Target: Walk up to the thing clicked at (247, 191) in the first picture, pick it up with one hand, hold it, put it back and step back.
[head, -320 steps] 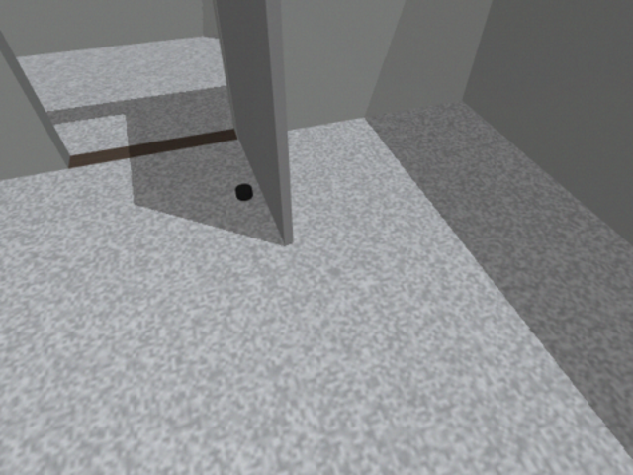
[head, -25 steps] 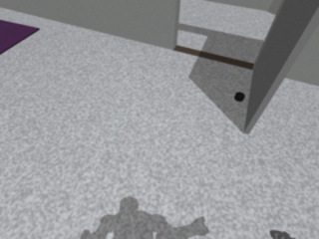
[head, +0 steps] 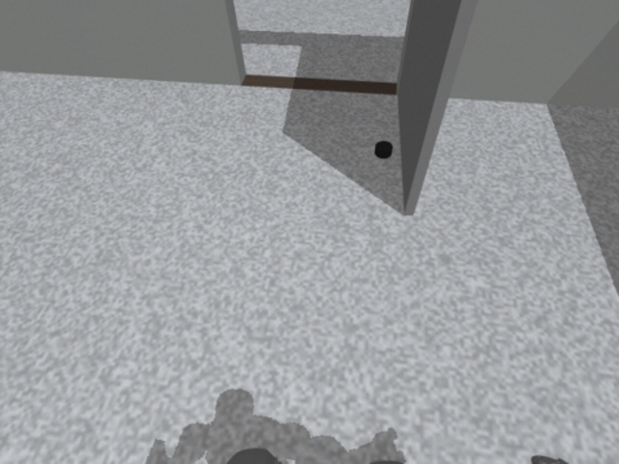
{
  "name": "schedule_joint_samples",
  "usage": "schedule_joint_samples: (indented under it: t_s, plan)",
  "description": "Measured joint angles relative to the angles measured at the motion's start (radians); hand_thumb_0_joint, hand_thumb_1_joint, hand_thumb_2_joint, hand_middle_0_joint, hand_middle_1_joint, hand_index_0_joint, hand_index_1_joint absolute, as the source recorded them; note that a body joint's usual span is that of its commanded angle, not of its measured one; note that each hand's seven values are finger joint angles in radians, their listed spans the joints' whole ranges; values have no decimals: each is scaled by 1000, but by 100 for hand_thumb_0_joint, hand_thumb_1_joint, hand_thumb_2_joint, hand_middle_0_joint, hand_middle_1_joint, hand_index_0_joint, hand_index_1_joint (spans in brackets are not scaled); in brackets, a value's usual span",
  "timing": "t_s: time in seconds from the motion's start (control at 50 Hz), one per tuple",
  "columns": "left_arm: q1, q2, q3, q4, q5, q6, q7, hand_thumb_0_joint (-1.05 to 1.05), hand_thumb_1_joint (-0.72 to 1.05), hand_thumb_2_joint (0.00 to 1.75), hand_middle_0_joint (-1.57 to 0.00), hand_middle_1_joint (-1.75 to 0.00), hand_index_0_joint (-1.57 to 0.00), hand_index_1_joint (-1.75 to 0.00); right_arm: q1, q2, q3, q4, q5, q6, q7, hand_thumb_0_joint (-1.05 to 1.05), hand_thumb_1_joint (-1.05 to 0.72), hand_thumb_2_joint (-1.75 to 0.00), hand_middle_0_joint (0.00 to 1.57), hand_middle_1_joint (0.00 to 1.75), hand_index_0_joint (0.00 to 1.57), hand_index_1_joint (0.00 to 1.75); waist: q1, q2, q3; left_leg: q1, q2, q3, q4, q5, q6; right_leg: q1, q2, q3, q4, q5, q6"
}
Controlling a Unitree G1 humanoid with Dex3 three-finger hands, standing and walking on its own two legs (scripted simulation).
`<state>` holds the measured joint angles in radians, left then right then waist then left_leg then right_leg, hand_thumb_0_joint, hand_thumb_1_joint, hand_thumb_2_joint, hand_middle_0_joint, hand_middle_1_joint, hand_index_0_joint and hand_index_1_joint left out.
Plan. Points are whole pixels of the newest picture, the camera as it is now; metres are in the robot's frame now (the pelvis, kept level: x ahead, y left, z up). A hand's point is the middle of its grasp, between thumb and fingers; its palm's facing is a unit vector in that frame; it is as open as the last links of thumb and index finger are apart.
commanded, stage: walk up
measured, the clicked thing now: (383, 149) +1.49 -0.31 -0.74
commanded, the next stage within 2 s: stand in 1.02 s
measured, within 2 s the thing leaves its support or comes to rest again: neither
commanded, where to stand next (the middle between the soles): +0.05 +0.01 m, yaw -13 degrees
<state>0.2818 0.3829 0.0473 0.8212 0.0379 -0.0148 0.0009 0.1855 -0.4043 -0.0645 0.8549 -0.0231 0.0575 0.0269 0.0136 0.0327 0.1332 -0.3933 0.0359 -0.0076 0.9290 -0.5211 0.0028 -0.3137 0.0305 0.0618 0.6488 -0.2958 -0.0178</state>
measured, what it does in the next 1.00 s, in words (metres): steps on the spot: left foot, then right foot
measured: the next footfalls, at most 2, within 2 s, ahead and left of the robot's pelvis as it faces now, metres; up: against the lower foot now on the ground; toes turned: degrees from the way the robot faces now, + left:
left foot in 0.08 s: +0.07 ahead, +0.14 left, +0.00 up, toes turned -8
right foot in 0.36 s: +0.04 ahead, -0.12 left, +0.00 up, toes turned -7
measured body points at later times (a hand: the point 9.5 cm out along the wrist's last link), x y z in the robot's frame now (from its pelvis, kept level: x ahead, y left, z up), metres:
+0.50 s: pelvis -0.01 +0.01 +0.00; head +0.02 -0.01 +0.44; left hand +0.13 +0.30 -0.11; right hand +0.02 -0.32 -0.12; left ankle +0.02 +0.14 -0.71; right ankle +0.00 -0.11 -0.72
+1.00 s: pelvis +0.01 +0.02 +0.01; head +0.02 +0.01 +0.46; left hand +0.17 +0.30 -0.11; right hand +0.02 -0.30 -0.11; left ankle +0.03 +0.15 -0.72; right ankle +0.00 -0.11 -0.72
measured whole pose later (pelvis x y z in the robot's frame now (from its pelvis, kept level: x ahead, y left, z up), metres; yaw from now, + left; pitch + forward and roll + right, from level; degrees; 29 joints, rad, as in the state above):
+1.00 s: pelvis +0.01 +0.02 +0.01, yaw -14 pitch -2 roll +1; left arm 0.12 0.37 0.00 1.05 0.00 -0.02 0.00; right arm 0.10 -0.37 -0.01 1.04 -0.01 0.00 0.02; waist -0.01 0.00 0.08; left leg -0.17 0.05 0.08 0.49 -0.27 -0.02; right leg -0.23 0.03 0.12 0.52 -0.25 0.01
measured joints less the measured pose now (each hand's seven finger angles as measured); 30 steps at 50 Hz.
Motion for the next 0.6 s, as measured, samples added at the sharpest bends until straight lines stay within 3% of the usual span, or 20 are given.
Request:
schedule_joint_samples:
  t_s: [0.06, 0.1, 0.16, 0.22, 0.3, 0.38, 0.46, 0.54, 0.58, 0.6]
  plan:
    - [-4, 14, 0, -19, -6, 7, 1, 1, 90, 90, -20, -30, -21, -30, 12, 4, 0, 2, -2, -13, -4, 1, -91, -90, 20, 30, 20, 30, 0, -18, -3, 47, -17, -3, -154, 46, 7, -27, 0, 22, 41, -16, 15]
    - [-17, 28, 1, -20, -17, 21, 3, 1, 90, 90, -20, -30, -21, -30, 19, 14, -3, 3, -10, -29, -11, 1, -91, -90, 20, 30, 20, 30, -4, -51, 0, 81, -39, 17, -244, 191, 6, -49, -15, 46, 95, -40, 26]
    - [-38, 31, 0, 3, -22, 37, 11, 1, 90, 90, -20, -30, -20, -30, 28, 25, 3, 2, -13, -42, -6, 1, -91, -90, 20, 30, 20, 30, -14, -62, -4, 88, -23, 40, -232, 182, 7, -91, 28, 73, 252, -172, 7]
    - [-45, 44, 6, 18, -26, 30, 3, 1, 90, 90, -20, -30, -20, -30, 34, 36, 12, -2, -11, -53, -6, 1, -90, -90, 20, 30, 20, 30, -23, -66, -7, 111, 4, 54, -265, 191, 5, -108, 38, 40, 359, -201, 0]
    - [-47, 43, 12, 27, -24, 15, -14, 1, 90, 90, -20, -30, -20, -30, 43, 18, 16, -18, -16, -59, -2, 1, -90, -90, 20, 30, 20, 30, -29, -48, -7, 117, 39, 72, -274, 194, -5, -44, 2, -21, 201, -205, 6]
    - [-52, 30, 12, 43, -11, -5, -8, 1, 90, 90, -20, -30, -20, -30, 40, -11, 14, -24, -4, -40, -4, 1, -90, -90, 20, 30, 20, 30, -35, 0, 2, 87, 87, 65, -183, 146, -20, 48, 21, -62, -9, -15, -2]
    - [-49, 10, -8, 52, -7, -17, -5, 1, 90, 90, -20, -30, -20, -30, 26, -10, 17, 5, 7, -17, -13, 1, -91, -90, 20, 30, 20, 30, -26, -1, -13, 57, 29, 12, -78, -18, 4, 26, 14, -36, 29, -37, -9]
    - [-55, -8, -27, 60, -11, -18, -5, 1, 90, 90, -20, -30, -20, -30, 21, -7, 23, 28, 10, -37, -14, 1, -91, -90, 20, 30, 20, 30, -23, -3, -27, 90, 13, 9, -189, 51, 15, 14, 2, -16, 30, -34, 5]
    - [-69, -8, -31, 69, -18, -8, -5, 1, 90, 90, -20, -30, -20, -30, 18, 6, 24, 45, 4, -50, -14, 1, -91, -90, 20, 30, 20, 30, -24, -23, -26, 120, -2, 23, -267, 188, -8, 6, -13, 0, 49, -43, 16]
    - [-76, -9, -31, 78, -23, -3, -5, 1, 90, 90, -20, -30, -20, -30, 18, 14, 28, 53, 1, -54, -14, 1, -91, -90, 20, 30, 20, 30, -21, -33, -30, 127, -6, 34, -278, 197, -17, 5, -17, 11, 49, -42, 19]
